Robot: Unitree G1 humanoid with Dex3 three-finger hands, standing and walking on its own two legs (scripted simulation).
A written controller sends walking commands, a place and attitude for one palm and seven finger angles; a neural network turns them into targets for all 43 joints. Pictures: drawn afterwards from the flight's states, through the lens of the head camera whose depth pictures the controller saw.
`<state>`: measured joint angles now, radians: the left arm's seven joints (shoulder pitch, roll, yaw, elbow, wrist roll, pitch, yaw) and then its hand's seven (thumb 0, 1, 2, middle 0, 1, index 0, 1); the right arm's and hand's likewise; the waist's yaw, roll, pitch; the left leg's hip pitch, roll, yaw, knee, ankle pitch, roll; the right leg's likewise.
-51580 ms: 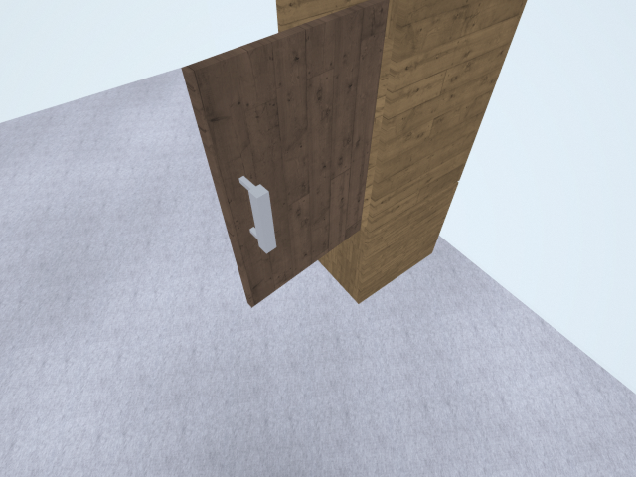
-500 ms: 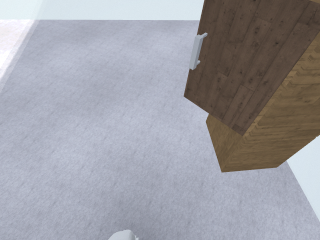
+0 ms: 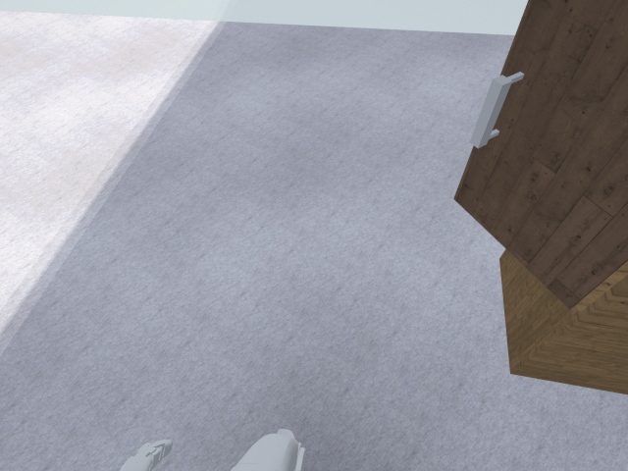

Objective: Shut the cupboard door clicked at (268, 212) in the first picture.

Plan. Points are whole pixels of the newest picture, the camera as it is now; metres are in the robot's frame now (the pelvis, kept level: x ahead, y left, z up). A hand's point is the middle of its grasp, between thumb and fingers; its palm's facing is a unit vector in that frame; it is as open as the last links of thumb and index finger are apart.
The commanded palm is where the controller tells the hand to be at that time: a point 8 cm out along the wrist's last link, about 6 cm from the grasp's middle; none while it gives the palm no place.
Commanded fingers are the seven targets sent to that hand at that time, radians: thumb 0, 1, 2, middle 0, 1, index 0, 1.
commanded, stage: walk to a spot facing it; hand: left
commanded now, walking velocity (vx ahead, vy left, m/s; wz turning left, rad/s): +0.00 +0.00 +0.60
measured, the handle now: (497, 110) +0.75 -0.34 -0.02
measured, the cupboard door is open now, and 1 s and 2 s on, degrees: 40 40 40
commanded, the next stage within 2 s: turn to face it in 1.84 s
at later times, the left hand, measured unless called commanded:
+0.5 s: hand out of the picture +0.01 +0.24 -0.16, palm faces +0.35 -0.89 -0.29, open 7.4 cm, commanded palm none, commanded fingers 0.00 0.90 0.90 -0.20 -0.30 -0.20 -0.30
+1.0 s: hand out of the picture -0.03 +0.19 -0.18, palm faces +0.64 -0.75 -0.20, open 7.4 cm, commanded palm none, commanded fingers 0.00 0.90 0.90 -0.20 -0.30 -0.20 -0.30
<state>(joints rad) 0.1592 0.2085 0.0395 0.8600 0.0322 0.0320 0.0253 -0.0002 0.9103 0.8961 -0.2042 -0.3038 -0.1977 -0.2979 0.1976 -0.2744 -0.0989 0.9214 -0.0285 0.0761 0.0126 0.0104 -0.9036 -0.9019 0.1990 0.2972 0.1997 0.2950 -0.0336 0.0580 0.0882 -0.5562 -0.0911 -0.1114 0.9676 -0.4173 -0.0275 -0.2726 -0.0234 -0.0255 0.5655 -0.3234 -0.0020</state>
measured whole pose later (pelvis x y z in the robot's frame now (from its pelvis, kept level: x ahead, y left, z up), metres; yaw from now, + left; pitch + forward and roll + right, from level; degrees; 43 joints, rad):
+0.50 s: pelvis +0.02 +0.01 +0.00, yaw +20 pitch +0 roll +0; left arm 0.19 0.27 0.07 0.88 0.02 0.07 0.01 0.01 0.91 0.90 -0.20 -0.30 -0.20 -0.30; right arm 0.13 -0.23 -0.04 0.87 -0.03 0.04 0.00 0.01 -0.90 -0.90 0.20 0.30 0.20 0.30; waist 0.01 -0.02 0.12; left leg -0.27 0.00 -0.04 0.55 -0.29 0.00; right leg -0.46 -0.09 -0.03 1.00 -0.48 0.07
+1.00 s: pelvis +0.04 +0.00 -0.01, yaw +40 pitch +1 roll +0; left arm 0.24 0.21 0.06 0.86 0.03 0.02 0.00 0.00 0.90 0.90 -0.21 -0.30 -0.20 -0.30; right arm 0.22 -0.23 -0.05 0.91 -0.02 0.04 0.04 0.01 -0.91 -0.90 0.20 0.30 0.20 0.29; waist -0.01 -0.04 0.07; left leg -0.27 0.02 0.07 0.60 -0.38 0.00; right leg -0.30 -0.19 -0.25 0.70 -0.42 0.05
